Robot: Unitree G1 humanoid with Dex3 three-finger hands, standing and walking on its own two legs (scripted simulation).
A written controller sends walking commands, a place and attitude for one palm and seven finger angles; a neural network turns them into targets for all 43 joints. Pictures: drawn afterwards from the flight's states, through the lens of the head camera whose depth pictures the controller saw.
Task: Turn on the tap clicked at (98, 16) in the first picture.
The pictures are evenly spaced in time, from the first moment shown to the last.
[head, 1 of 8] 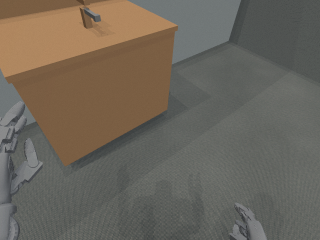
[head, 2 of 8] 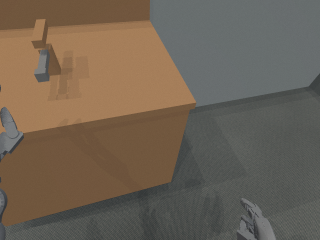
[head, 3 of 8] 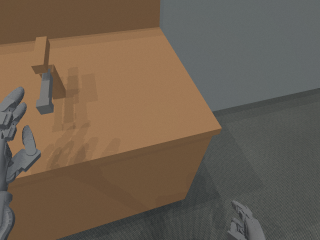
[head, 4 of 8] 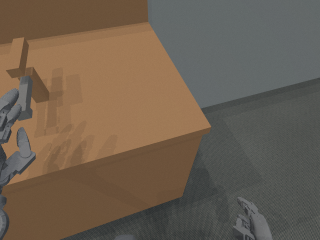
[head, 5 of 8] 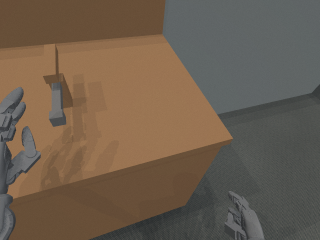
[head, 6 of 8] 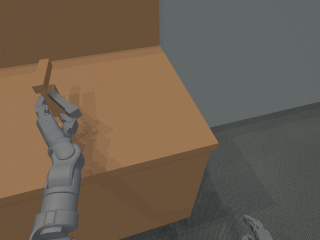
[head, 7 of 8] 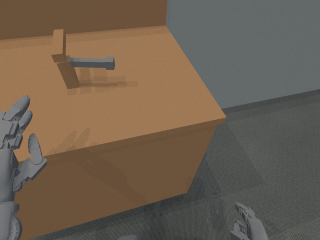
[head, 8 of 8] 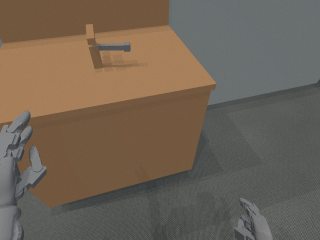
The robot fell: no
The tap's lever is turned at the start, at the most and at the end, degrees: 0 75 75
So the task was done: yes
